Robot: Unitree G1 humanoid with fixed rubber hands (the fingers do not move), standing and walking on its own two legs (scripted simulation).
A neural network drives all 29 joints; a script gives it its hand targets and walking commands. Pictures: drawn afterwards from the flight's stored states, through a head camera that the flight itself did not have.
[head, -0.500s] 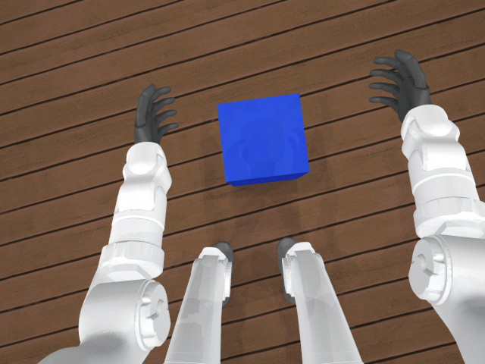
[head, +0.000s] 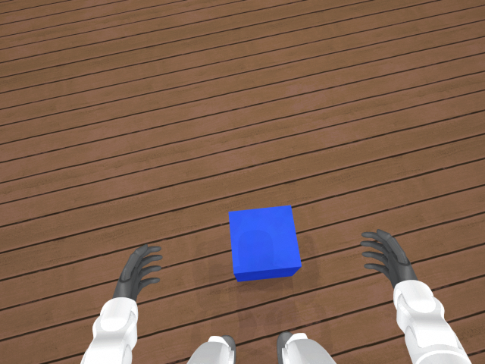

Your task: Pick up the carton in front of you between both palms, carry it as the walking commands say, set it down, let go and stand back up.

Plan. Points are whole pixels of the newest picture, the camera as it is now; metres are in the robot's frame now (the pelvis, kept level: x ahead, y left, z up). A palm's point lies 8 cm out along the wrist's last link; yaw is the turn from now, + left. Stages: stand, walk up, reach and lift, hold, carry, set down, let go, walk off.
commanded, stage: let go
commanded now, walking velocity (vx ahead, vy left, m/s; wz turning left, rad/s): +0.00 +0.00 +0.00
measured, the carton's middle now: (262, 246) +0.41 -0.03 -0.63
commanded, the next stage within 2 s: stand in 0.64 s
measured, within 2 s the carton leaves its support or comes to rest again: neither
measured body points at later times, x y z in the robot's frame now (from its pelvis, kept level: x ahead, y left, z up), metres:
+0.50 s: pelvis +0.00 +0.01 +0.02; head +0.01 +0.01 +0.47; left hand +0.18 +0.24 -0.05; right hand +0.18 -0.22 -0.05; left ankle -0.02 +0.12 -0.72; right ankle -0.01 -0.11 -0.72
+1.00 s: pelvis +0.01 +0.01 +0.02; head +0.02 +0.01 +0.47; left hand +0.15 +0.30 -0.08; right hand +0.16 -0.28 -0.07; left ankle -0.02 +0.12 -0.72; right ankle -0.01 -0.11 -0.72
